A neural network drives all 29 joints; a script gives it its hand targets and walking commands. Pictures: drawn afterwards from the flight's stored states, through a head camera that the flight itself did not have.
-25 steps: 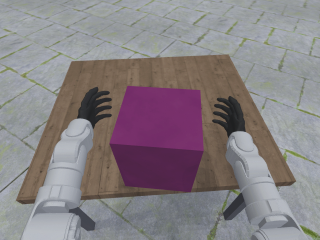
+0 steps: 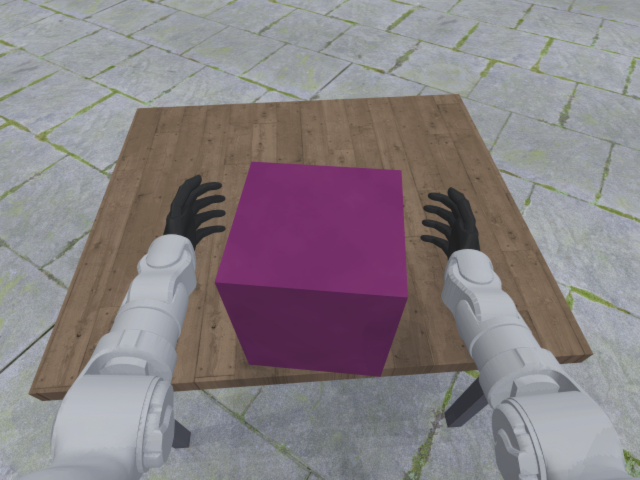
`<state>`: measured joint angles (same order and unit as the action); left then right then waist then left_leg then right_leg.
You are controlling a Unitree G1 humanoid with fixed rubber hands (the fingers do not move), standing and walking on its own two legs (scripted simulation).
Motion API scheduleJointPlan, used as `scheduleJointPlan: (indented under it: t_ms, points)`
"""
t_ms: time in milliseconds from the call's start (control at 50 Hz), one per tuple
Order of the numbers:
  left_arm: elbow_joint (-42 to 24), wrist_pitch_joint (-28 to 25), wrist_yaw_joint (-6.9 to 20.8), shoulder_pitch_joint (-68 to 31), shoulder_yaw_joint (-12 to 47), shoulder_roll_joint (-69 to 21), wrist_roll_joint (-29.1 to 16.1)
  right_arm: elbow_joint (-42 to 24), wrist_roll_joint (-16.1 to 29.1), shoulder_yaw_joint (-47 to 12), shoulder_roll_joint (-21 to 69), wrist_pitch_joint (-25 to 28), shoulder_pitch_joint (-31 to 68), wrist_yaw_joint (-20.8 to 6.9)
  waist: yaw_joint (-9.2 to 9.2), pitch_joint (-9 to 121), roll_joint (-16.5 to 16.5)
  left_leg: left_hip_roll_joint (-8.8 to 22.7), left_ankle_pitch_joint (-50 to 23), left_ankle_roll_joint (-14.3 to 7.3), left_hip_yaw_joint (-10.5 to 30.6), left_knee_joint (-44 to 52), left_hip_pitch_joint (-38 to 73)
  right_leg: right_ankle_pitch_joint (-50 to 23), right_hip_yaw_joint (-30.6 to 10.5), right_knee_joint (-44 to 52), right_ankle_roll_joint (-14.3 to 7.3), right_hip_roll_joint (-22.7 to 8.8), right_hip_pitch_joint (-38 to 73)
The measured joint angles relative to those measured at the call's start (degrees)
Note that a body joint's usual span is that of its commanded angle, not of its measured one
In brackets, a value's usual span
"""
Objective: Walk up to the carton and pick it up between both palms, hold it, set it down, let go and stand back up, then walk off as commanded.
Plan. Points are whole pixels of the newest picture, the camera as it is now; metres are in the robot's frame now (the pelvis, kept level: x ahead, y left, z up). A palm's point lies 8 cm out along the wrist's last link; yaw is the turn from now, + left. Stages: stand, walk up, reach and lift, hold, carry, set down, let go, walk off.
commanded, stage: reach and lift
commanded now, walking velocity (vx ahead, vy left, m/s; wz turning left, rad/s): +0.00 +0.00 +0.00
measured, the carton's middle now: (319, 274) +0.41 +0.02 -0.02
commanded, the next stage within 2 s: none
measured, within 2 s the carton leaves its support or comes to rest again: neither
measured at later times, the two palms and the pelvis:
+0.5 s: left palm (217, 268) +0.41 +0.17 +0.00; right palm (456, 275) +0.40 -0.18 -0.01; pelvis -0.01 -0.02 -0.02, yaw +0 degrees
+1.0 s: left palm (229, 273) +0.41 +0.15 +0.00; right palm (439, 283) +0.38 -0.15 -0.01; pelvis -0.01 +0.00 -0.02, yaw +0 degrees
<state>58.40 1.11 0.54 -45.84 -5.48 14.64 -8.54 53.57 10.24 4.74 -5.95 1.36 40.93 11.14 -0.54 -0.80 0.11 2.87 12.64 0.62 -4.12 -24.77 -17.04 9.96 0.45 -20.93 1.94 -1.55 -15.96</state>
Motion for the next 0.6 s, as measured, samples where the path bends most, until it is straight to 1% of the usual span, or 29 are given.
scheduleJointPlan:
  t_ms: [80, 140, 240, 300, 360, 460, 540, 600]
  points:
    - [5.04, -8.36, 0.01, 0.00, -0.01, -0.93, 0.00, 1.76, -0.58, -0.01, -0.01, 5.46, -0.28, -0.42, -0.01, 2.23, 0.00, 0.02, -0.83, -0.06, 0.00, -0.52, -5.13, -0.63, -0.06, -1.03, 0.00, 0.00, -5.38]
    - [8.83, -13.32, -0.05, -0.08, 0.34, -1.79, 0.00, 3.60, -1.03, -0.01, 0.00, 9.07, -0.09, -1.07, -0.01, 4.62, 0.00, 0.06, -1.10, 0.06, 0.00, -1.41, -9.24, -0.52, -0.13, -2.58, -0.05, 0.00, -9.83]
    - [14.76, -18.73, -0.46, -0.71, 1.21, -2.65, 0.01, 8.96, -1.02, -0.14, 0.00, 11.19, 0.76, -2.04, -0.01, 8.32, 0.01, 0.11, -1.08, 0.29, 0.00, -2.85, -14.93, 0.46, -0.23, -5.73, -0.46, 0.00, -16.35]
    - [16.37, -21.45, -0.58, -1.10, 1.24, -2.54, 0.00, 10.23, -1.02, -0.19, 0.00, 12.73, 0.77, -2.17, -0.01, 9.41, 0.01, 0.13, -1.08, 0.51, 0.00, -3.49, -17.45, 1.06, -0.29, -7.44, -0.68, 0.00, -19.38]
    - [19.38, -23.87, -0.53, -2.61, 1.25, -2.16, 0.01, 10.23, -1.04, -0.57, 0.01, 14.74, 0.95, -2.19, -0.01, 10.61, 0.01, 0.17, -0.98, 0.58, 0.00, -4.39, -20.13, 1.60, -0.35, -9.15, -0.74, 0.00, -22.47]
    - [22.56, -26.12, 1.17, -4.59, 0.12, -1.87, 0.00, 10.25, -1.03, -2.79, 0.15, 17.27, 1.50, -2.06, -0.01, 10.83, 0.00, 0.18, -0.89, 0.41, 0.00, -5.27, -22.67, 1.90, -0.42, -10.56, -0.77, 0.00, -25.28]
    - [22.96, -27.31, 1.56, -4.77, -1.43, -1.99, -0.01, 10.26, -1.20, -2.85, 0.89, 18.90, 1.51, -1.37, 0.00, 11.08, -0.01, 0.18, -0.89, 0.30, 0.00, -5.86, -24.38, 1.65, -0.47, -10.78, -0.77, 0.00, -26.81]
    - [22.97, -28.04, 1.57, -4.94, -1.83, -2.52, 0.00, 10.27, -3.19, -2.02, 2.02, 19.96, 1.66, -1.34, -0.01, 11.51, -0.01, 0.18, -0.88, 0.27, 0.00, -6.39, -25.62, 1.37, -0.49, -10.78, -0.77, -0.02, -27.81]
